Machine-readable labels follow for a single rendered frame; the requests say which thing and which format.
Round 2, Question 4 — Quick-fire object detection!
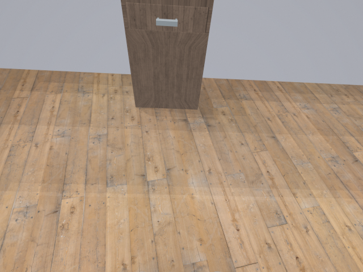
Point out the drawer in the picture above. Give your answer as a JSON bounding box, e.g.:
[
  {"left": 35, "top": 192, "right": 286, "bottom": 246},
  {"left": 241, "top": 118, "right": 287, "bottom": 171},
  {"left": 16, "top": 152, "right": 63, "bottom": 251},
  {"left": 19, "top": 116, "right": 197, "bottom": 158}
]
[{"left": 126, "top": 2, "right": 208, "bottom": 33}]

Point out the handle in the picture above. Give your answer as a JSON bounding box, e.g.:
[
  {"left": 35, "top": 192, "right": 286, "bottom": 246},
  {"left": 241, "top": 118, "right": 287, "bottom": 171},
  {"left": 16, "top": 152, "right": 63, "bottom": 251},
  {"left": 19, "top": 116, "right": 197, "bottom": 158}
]
[{"left": 156, "top": 18, "right": 178, "bottom": 27}]

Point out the cabinet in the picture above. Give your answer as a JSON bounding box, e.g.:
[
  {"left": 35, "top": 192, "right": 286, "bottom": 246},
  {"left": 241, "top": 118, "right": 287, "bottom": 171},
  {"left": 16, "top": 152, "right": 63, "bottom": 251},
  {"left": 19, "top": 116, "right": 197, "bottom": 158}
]
[{"left": 121, "top": 0, "right": 214, "bottom": 110}]

